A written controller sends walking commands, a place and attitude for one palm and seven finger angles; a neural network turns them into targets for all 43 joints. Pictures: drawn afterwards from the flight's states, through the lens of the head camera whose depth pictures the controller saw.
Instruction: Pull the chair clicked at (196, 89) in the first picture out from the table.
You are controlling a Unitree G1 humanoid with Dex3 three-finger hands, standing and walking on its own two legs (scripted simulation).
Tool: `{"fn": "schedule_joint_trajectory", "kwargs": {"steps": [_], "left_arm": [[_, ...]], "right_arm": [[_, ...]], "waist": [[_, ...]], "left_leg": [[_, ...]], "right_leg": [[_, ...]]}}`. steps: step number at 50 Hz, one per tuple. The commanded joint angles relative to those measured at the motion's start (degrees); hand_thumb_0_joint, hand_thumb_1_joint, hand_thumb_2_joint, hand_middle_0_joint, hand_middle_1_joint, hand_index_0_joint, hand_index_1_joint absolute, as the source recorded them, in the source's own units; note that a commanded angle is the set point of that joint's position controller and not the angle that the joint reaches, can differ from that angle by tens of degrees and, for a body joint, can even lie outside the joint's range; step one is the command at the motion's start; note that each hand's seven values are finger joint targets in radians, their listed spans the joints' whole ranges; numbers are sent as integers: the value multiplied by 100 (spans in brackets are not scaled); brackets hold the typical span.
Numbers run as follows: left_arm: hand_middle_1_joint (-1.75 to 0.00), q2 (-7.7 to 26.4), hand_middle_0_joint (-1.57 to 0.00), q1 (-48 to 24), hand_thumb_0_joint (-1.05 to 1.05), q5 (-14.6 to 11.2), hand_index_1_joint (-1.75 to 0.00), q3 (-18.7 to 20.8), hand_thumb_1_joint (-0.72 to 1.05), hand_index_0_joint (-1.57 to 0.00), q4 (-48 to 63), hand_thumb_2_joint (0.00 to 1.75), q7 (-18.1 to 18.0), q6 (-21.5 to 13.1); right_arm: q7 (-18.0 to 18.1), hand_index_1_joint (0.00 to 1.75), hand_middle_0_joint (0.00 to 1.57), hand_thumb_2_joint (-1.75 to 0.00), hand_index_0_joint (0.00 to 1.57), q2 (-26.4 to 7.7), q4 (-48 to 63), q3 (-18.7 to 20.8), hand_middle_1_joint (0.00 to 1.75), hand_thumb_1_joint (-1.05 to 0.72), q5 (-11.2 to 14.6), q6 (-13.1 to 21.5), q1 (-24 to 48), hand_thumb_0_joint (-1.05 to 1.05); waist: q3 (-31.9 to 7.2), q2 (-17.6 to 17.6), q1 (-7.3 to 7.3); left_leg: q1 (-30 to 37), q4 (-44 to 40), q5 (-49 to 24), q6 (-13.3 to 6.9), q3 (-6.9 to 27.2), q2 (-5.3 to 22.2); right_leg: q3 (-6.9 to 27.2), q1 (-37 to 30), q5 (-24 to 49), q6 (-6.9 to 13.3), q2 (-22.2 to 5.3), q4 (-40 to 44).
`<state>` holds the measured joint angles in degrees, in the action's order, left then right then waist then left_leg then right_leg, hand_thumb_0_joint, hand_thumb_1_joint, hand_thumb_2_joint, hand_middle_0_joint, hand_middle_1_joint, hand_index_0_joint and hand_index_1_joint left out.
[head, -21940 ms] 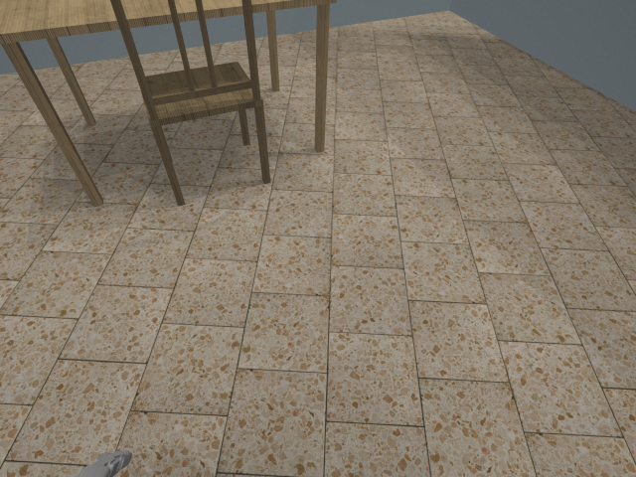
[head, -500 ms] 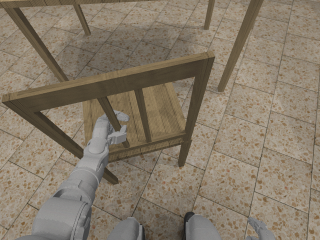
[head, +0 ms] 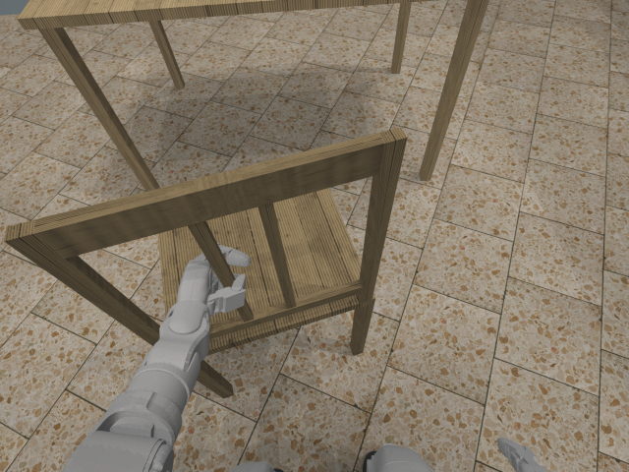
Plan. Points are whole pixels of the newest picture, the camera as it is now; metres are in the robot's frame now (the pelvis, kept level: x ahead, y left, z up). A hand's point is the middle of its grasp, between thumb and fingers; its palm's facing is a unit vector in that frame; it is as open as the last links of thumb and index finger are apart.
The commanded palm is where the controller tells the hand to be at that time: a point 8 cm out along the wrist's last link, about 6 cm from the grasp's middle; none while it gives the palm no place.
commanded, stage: stop walking, hand still on the chair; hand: left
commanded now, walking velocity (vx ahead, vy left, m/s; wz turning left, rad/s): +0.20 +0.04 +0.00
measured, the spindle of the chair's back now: (227, 279) +0.39 +0.13 -0.07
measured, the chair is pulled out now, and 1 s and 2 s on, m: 0.60 0.68 0.68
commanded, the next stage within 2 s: open the thumb and straighten the fingers in 0.74 s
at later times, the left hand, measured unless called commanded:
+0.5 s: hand (227, 344) +0.28 +0.12 -0.05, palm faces -0.07 -0.98 -0.21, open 5.2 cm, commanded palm +0.27 +0.17 -0.03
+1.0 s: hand (225, 340) +0.28 +0.12 -0.04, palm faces -0.05 -0.98 -0.18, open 5.9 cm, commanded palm +0.26 +0.17 -0.03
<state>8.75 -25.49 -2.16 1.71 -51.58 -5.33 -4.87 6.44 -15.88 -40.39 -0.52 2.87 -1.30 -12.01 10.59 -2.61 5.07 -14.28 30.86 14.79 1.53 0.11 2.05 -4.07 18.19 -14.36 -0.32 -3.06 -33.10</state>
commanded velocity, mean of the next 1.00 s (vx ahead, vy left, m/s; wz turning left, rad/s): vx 0.03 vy -0.02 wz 0.00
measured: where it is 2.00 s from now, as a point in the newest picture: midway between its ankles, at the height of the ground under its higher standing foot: outside the picture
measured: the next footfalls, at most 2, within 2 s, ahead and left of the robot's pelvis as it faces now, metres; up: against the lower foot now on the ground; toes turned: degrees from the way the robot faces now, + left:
none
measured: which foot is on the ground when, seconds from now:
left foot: down 0.00-1.00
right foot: down 0.00-1.00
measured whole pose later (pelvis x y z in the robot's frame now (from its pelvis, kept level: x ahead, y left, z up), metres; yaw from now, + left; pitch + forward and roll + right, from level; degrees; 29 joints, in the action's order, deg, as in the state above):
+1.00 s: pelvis +0.01 +0.00 +0.00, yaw -1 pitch +2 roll +1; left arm 9.7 -0.8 -2.0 -3.3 -29.6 -4.4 -2.2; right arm 3.2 -14.0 -36.8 -0.9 3.2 0.0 -11.5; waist -0.1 -0.1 2.9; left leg -15.8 30.7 16.7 2.0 -1.3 2.5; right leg -3.1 19.8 -14.0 -0.2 -2.6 -32.0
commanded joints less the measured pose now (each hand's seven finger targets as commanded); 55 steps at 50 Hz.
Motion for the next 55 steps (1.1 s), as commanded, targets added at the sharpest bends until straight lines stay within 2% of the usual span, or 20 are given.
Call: {"fn": "schedule_joint_trajectory", "kwargs": {"steps": [1,3,4,9,15,18,21,24,27,36,42,43,44,45,46,48,49,53,54,55], "left_arm": [[-145,827,-50,-1501,0,10,-145,-25,90,-50,1734,90,-11,-372],[-145,548,-50,-1431,0,11,-145,-284,90,-50,1614,90,58,-348],[-145,485,-50,-1410,0,49,-145,-317,90,-50,1598,90,56,-373],[-145,503,-50,-997,0,101,-145,-351,90,-50,1556,90,12,-434],[-145,390,-50,-240,0,125,-145,-451,90,-50,1841,90,-12,-453],[-145,517,-50,142,0,132,-145,-389,90,-50,1801,90,-35,-434],[-145,524,-50,348,0,147,-145,-345,90,-50,2035,90,-57,-459],[-145,588,-50,568,0,151,-145,-312,90,-50,2232,90,-67,-448],[-145,545,-50,660,0,130,-145,-342,90,-50,2424,90,-60,-427],[-145,572,-50,870,0,83,-145,-350,90,-50,2786,90,-69,-321],[-145,635,-50,1218,0,75,-145,-236,90,-50,2728,90,-100,-237],[-145,309,-50,1960,0,60,-145,-698,78,-50,2116,84,6,68],[-145,321,-50,1547,0,-75,-145,-513,66,-50,2456,78,57,55],[-145,499,-50,1056,0,-24,-145,-442,54,-50,3229,73,118,-77],[-145,744,-50,1191,0,-17,-145,-205,42,-50,3419,67,116,-146],[-145,735,-50,1613,0,-2,-145,-231,17,-50,3537,55,145,-105],[-145,471,-50,1376,0,26,-145,-489,5,-50,3780,49,177,-92],[-138,398,-47,1660,0,73,-138,-504,-43,-47,3622,26,172,242],[-130,995,-45,1299,0,59,-130,41,-55,-45,3913,20,122,268],[-123,787,-43,1401,0,68,-123,-108,-55,-43,3992,20,137,331]], "right_arm": [[53,30,20,-90,20,-514,719,247,30,-90,-87,142,78,0],[49,30,20,-90,20,-355,679,154,30,-90,-104,120,214,0],[41,30,20,-90,20,-331,694,136,30,-90,-113,109,205,0],[46,30,20,-90,20,-318,733,119,30,-90,-106,89,180,0],[61,30,20,-90,20,-255,781,81,30,-90,-148,193,261,0],[75,30,20,-90,20,-294,715,108,30,-90,-127,233,270,0],[70,30,20,-90,20,-271,713,104,30,-90,-170,287,269,0],[68,30,20,-90,20,-287,701,119,30,-90,-178,329,279,0],[75,30,20,-90,20,-242,772,116,30,-90,-172,321,373,0],[100,30,20,-90,20,-227,906,117,30,-90,-146,212,513,0],[105,30,20,-90,20,-252,981,136,30,-90,-154,144,544,0],[-90,30,20,-90,20,-644,870,230,30,-90,46,159,418,0],[-197,30,20,-90,20,-572,970,161,30,-90,107,176,445,0],[-243,30,20,-90,20,-594,1068,224,30,-90,63,266,525,0],[-255,30,20,-90,20,-570,1126,280,30,-90,35,381,552,0],[-333,30,20,-90,20,-549,1148,253,30,-90,15,496,514,0],[-360,30,20,-90,20,-498,1192,219,30,-90,0,561,505,0],[-436,30,20,-90,20,-574,1234,265,30,-90,-12,679,393,0],[-408,30,20,-90,20,-660,1233,284,30,-90,-15,677,380,0],[-385,30,20,-90,20,-608,1298,281,30,-90,-38,698,406,0]], "waist": [[-2709,298,-494],[-2486,-143,-369],[-2399,-227,-395],[-1858,-87,-450],[-1795,149,-468],[-1487,271,-480],[-1785,518,-476],[-1999,359,-471],[-2219,519,-456],[-2276,316,-446],[-2140,233,-470],[-1970,372,-99],[-1604,906,-157],[-1961,871,-173],[-2104,669,-248],[-2144,145,-309],[-2168,4,-221],[-2208,353,-189],[-2417,254,-251],[-2569,220,-271]], "left_leg": [[674,-683,-1151,-334,382,628],[647,-718,-656,-375,294,483],[499,-830,-180,-390,346,477],[279,-1201,1272,-436,396,453],[503,-1020,-367,-417,350,567],[401,-1037,-227,-345,255,499],[645,-817,-851,-284,134,435],[783,-792,-1204,-245,91,428],[923,-714,-1451,-222,39,443],[999,-746,-1522,-184,-13,442],[912,-840,-1212,-179,-14,423],[176,-767,-911,-138,-96,100],[-206,-664,-532,-192,-105,138],[-239,-573,-489,-244,-113,61],[-253,-454,-396,-268,-143,1],[-375,-314,-286,-230,-167,-58],[-403,-247,-298,-240,-174,-96],[-704,34,-219,-235,-110,-84],[-738,57,-140,-247,-121,-112],[-726,88,-133,-254,-155,-142]], "right_leg": [[679,-1504,811,29,-614,522],[578,-1205,137,8,-489,661],[517,-1157,-422,-4,-418,733],[459,-522,-1429,81,-187,894],[473,-584,-77,112,-171,828],[588,-403,-42,108,-206,1042],[718,-640,735,169,-318,999],[704,-829,1247,173,-358,923],[715,-994,1798,188,-425,851],[675,-1120,2093,188,-476,888],[683,-1058,1631,190,-462,1057],[166,-831,1125,184,-181,753],[160,-569,944,148,-145,686],[197,-609,930,151,-121,621],[245,-575,809,141,-100,565],[239,-459,654,171,-79,465],[198,-336,657,168,-56,423],[104,6,526,129,19,161],[153,-50,459,117,13,135],[162,-94,448,98,16,82]]}}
